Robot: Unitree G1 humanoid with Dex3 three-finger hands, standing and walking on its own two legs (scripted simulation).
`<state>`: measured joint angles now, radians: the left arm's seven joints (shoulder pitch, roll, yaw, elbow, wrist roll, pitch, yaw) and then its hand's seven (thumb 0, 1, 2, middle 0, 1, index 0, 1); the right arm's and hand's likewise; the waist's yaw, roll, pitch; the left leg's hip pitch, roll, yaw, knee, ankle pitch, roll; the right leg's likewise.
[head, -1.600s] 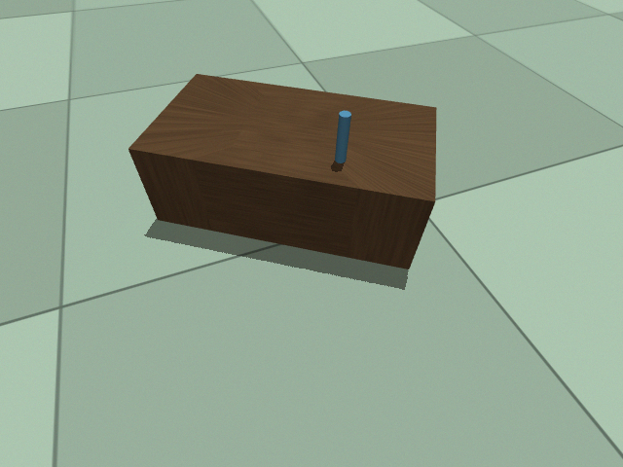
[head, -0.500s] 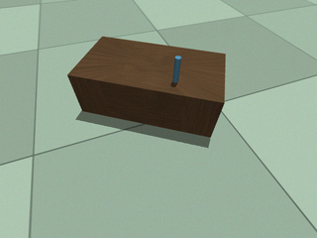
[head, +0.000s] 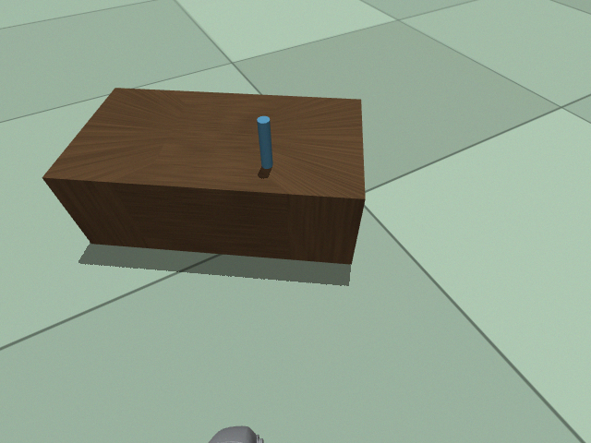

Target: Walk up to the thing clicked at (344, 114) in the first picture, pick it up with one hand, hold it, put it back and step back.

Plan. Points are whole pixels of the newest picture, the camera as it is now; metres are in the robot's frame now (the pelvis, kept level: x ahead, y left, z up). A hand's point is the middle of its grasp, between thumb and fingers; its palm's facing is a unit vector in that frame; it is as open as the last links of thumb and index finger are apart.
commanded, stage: walk up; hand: left
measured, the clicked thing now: (265, 143) +1.03 +0.12 -0.28
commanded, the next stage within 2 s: none
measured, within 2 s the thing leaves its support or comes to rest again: neither
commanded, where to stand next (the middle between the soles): +0.56 -0.09 m, yaw -6 degrees
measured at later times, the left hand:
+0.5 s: hand (175, 309) +0.35 +0.23 -0.13, palm faces -0.21 -0.91 -0.36, open 7.4 cm
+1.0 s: hand (202, 269) +0.45 +0.21 -0.16, palm faces -0.16 -0.93 -0.34, open 7.4 cm
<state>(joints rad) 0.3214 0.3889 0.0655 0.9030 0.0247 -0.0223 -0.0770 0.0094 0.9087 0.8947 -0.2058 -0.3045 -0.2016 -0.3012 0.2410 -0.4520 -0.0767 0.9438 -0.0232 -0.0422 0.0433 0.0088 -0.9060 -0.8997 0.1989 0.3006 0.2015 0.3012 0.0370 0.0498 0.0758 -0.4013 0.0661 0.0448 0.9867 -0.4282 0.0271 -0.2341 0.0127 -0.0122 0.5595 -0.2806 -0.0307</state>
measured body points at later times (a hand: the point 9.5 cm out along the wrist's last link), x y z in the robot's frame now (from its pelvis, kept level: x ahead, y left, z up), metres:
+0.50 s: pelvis +0.20 -0.02 +0.00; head +0.23 -0.02 +0.45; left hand +0.36 +0.28 -0.10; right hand +0.16 -0.35 -0.10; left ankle +0.15 +0.11 -0.73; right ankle +0.31 -0.18 -0.71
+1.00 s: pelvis +0.38 -0.06 -0.01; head +0.39 -0.04 +0.44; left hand +0.46 +0.26 -0.13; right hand +0.41 -0.39 -0.10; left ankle +0.47 +0.05 -0.73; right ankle +0.32 -0.17 -0.71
